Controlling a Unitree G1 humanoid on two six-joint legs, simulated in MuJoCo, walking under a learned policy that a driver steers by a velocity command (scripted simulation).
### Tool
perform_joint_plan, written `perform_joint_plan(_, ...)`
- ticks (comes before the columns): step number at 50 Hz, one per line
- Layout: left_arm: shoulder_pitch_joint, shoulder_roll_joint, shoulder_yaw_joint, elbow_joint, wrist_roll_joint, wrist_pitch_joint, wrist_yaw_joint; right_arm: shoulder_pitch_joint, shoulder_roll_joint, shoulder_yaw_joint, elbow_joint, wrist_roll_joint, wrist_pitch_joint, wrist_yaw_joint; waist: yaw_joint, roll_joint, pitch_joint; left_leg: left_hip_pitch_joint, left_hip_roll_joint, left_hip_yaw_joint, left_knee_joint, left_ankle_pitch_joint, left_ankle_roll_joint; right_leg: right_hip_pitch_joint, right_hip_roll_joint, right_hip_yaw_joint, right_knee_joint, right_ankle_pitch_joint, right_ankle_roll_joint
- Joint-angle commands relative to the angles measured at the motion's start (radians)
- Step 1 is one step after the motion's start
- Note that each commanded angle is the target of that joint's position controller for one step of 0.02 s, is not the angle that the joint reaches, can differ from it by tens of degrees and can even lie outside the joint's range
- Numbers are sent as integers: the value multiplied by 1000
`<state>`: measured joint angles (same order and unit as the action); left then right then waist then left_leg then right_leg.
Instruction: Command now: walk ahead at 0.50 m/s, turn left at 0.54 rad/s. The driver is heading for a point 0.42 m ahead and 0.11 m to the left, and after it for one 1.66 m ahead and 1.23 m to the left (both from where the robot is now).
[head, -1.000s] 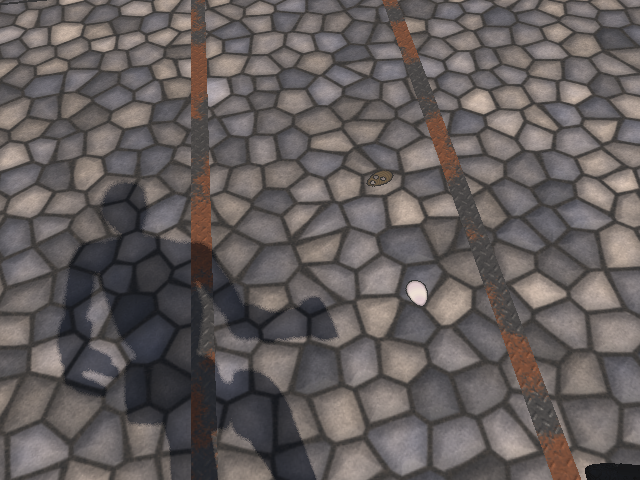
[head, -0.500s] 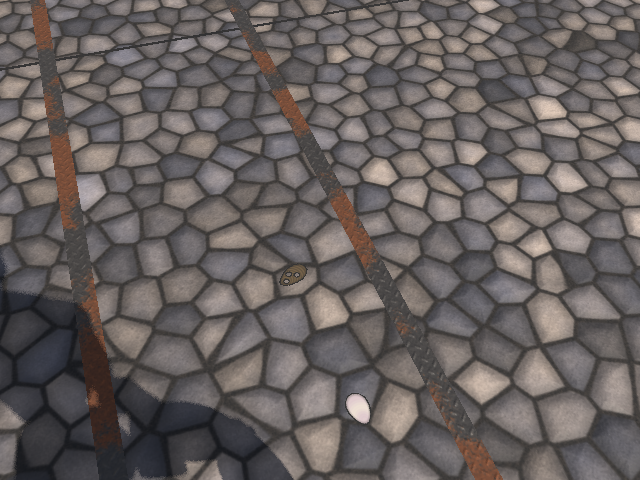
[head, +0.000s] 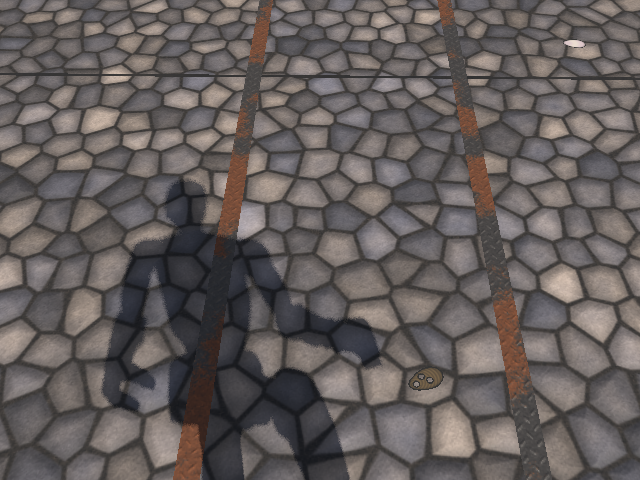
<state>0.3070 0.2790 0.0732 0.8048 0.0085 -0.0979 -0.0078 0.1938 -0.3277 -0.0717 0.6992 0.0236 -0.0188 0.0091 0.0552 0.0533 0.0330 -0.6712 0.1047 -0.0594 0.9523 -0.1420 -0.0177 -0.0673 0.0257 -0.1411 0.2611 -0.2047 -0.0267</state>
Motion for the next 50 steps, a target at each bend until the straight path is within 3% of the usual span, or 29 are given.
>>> perform_joint_plan(1, -90, 155, 34, -70, -5, -15, 8, -36, 0, 12, -75, -1, -14, 22, -19, -99, 26, 17, 19, 7, -149, 146, 8, -28, -271, 83, -133, 271, -154)
perform_joint_plan(5, -34, 194, 46, -36, -25, 5, 11, -150, -11, 13, -131, 0, -13, 42, 14, -91, 56, 16, 1, 56, -275, 126, 45, 71, -303, 25, -105, 290, -126)
perform_joint_plan(7, -24, 214, 53, -25, -36, 19, 12, -166, -28, 5, -154, -3, -10, 49, 2, -101, 49, 40, -27, 90, -308, 42, 77, 129, -316, -3, -39, 429, -106)
perform_joint_plan(9, -32, 245, 62, -26, -45, 33, 17, -85, -70, -19, -150, -7, -1, 48, -61, -132, -26, 194, -101, 153, -319, -55, 121, 148, -306, -43, 143, 755, -81)
perform_joint_plan(10, -45, 240, 58, -30, -50, 41, 19, 55, -111, -45, -116, -5, 3, 41, -145, -117, -101, 390, -152, 175, -374, -18, 155, 94, -275, -79, 336, 823, -55)
perform_joint_plan(11, -26, 205, 42, -40, -32, 39, 24, 237, -183, -82, -67, 1, 13, 24, -222, -55, -195, 698, -128, 78, -391, 14, 199, -112, -236, -85, 613, 636, -12)
perform_joint_plan(12, 60, 61, -5, -102, 15, 20, 13, 222, -311, -102, -70, 13, 9, 12, -110, 242, -259, 1022, 142, -478, -471, -141, 374, -583, -47, -46, 987, -275, 59)
perform_joint_plan(13, -11, 113, -5, -108, -8, -15, 2, 241, -243, -76, -115, 4, -12, 19, -168, 139, -421, 1082, 232, -787, -634, -296, 437, -686, -2, 214, 1120, -407, 51)
perform_joint_plan(14, -114, 177, 12, -140, -49, -32, -6, 213, -179, -56, -101, -7, -29, 25, -186, 68, -284, 1003, 210, -657, -667, -246, 380, -771, -48, 236, 1118, -312, 29)
perform_joint_plan(15, -134, 162, 4, -147, -45, -43, -3, 167, -158, -49, -99, -6, -37, 25, -148, 13, -189, 866, 169, -537, -665, -163, 349, -753, -88, 228, 1039, -225, 15)
perform_joint_plan(16, -131, 160, 6, -136, -19, -46, 6, 97, -128, -39, -107, -7, -39, 22, -104, -32, -129, 733, 132, -444, -665, -45, 323, -693, -121, 228, 950, -168, 20)
perform_joint_plan(17, -111, 168, 13, -129, -6, -38, 8, 53, -103, -29, -123, -19, -41, 18, -66, -14, -110, 637, 103, -381, -682, 60, 312, -616, -143, 237, 896, -128, 25)
perform_joint_plan(18, -100, 167, 14, -126, -1, -26, 6, 33, -99, -27, -131, -24, -41, 15, -48, -1, -101, 579, 89, -360, -702, 114, 314, -571, -144, 235, 866, -108, 35)
perform_joint_plan(21, -122, 124, 4, -130, 11, -2, 8, 51, -119, -33, -111, -16, -47, -2, -41, -19, -69, 475, 54, -268, -728, 229, 320, -543, -125, 206, 737, -33, 80)
perform_joint_plan(26, -311, 78, -19, -174, 0, -6, -4, 121, -139, -40, -70, -5, -36, -25, -110, 16, -20, 412, -17, -203, -718, 93, 246, -468, -56, 196, 375, 271, 102)
perform_joint_plan(30, -375, 110, -10, -198, -14, -20, -19, 176, -135, -41, -38, 4, -26, -28, -128, 33, -14, 480, 18, -296, -652, 16, 226, -421, -31, 228, 257, 271, 81)
perform_joint_plan(32, -352, 130, 0, -194, -15, -28, -24, 178, -127, -41, -30, 2, -21, -31, -114, 59, -18, 533, 43, -343, -599, 30, 214, -393, -33, 233, 233, 201, 56)
perform_joint_plan(34, -249, 149, 17, -169, -13, -36, -18, 159, -109, -36, -31, 0, -14, -30, -54, 79, -48, 533, 15, -357, -510, 95, 186, -247, -23, 205, 179, 148, 15)
perform_joint_plan(35, -142, 181, 32, -153, -1, -41, -11, 155, -65, -20, -40, -6, -16, -26, -1, 51, -140, 486, -38, -312, -349, 107, 153, -55, -88, 249, 182, 139, -29)
perform_joint_plan(36, -2, 245, 48, -143, 8, -39, -4, 209, -6, 1, -55, -24, -20, -25, 24, -110, -290, 302, -130, -213, -52, -141, 103, 239, -279, 455, 213, 106, -106)
perform_joint_plan(37, 65, 284, 60, -102, 3, -22, -13, 307, 1, 9, -82, 14, -28, -26, -16, -415, -360, -18, -205, -123, 219, -476, 53, 437, -446, 913, 73, -207, -233)
perform_joint_plan(38, 27, 186, 38, -121, -15, -18, -16, 258, -104, -13, -55, 24, -25, -31, 8, -256, -245, -111, -127, -150, 326, -408, 40, 354, -429, 903, 24, -410, -201)
perform_joint_plan(39, -22, 141, 24, -128, -15, -12, -11, 152, -142, -25, -70, 15, -19, -31, 23, -175, -128, -125, -97, -114, 338, -317, 35, 231, -390, 740, 13, -335, -162)
perform_joint_plan(40, -66, 121, 14, -131, -4, -8, -9, 111, -129, -25, -76, 2, -14, -30, 6, -116, -68, -87, -64, -95, 314, -250, 29, 118, -348, 616, -3, -189, -147)
perform_joint_plan(41, -92, 102, 9, -122, 1, -7, -7, 92, -110, -26, -85, -5, -13, -26, -14, -123, -30, -61, -37, -95, 270, -205, 27, 44, -315, 531, -22, -89, -145)
perform_joint_plan(43, -104, 88, 6, -107, 2, -13, -2, 105, -69, -23, -85, 7, -5, -16, -37, -170, -21, 0, -7, -69, 223, -166, 26, -23, -269, 396, -65, 17, -134)
perform_joint_plan(47, -81, 132, 22, -70, -4, -21, 2, 43, -27, -10, -119, 0, 2, -10, -32, -132, 0, -62, 12, -50, 103, -72, 5, -14, -286, 261, -110, 185, -168)
perform_joint_plan(50, -84, 152, 25, -55, -5, -12, 4, -11, -17, -3, -129, 1, -7, 6, -16, -120, 6, -43, 9, -18, -60, 78, 6, 9, -265, 146, -115, 271, -151)
